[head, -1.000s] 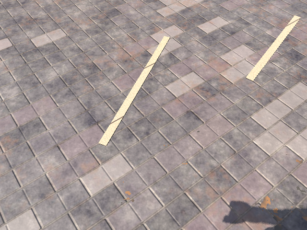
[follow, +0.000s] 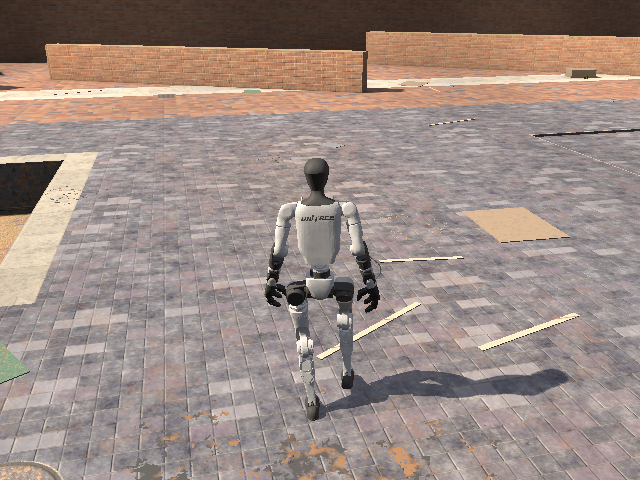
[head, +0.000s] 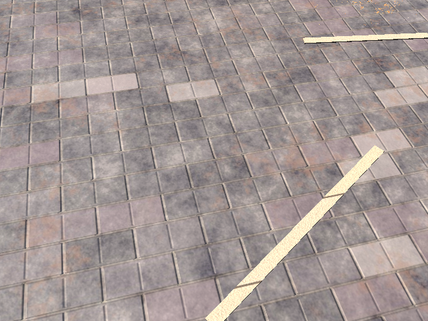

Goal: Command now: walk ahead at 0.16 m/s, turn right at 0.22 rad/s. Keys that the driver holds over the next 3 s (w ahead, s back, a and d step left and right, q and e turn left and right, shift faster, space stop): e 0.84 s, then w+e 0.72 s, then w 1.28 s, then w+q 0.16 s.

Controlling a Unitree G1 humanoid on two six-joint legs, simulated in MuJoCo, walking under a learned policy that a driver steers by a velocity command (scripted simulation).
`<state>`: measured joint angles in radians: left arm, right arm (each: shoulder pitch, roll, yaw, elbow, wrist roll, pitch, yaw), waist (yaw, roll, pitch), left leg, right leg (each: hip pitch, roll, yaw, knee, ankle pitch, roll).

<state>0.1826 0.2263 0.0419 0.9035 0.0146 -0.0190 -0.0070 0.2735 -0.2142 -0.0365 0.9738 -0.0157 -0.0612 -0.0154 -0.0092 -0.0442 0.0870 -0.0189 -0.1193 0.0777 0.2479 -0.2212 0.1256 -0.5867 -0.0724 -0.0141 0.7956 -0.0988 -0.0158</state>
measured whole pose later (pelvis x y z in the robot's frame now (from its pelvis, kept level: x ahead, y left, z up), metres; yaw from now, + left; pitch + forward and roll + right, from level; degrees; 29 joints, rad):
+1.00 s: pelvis +0.12 +0.03 +0.00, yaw -34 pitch +1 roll -1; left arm 0.20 0.32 0.09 0.82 0.03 0.09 -0.07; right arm 0.26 -0.25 -0.04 0.77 -0.03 -0.01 -0.03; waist -0.01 -0.04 0.02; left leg -0.12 0.02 0.11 0.34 -0.24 0.04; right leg -0.43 0.01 0.04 0.96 -0.36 0.05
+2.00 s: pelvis +0.40 -0.37 +0.00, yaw -61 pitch +0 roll +1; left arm 0.18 0.28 0.02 0.81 0.04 -0.03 -0.04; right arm 0.39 -0.25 -0.04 0.90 -0.01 -0.09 0.02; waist -0.03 -0.05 0.03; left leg -0.11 -0.06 0.07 0.28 -0.18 0.07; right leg -0.58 -0.05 0.04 0.96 -0.20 -0.04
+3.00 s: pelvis +0.66 -0.84 +0.00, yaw -58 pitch -1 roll +0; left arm 0.21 0.25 0.04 0.94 0.04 -0.05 -0.02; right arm 0.35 -0.23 -0.04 0.98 0.00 -0.07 0.01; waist -0.01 -0.03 0.05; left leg -0.15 -0.08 0.06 0.33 -0.17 0.11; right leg -0.51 -0.08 0.01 1.02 -0.25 -0.03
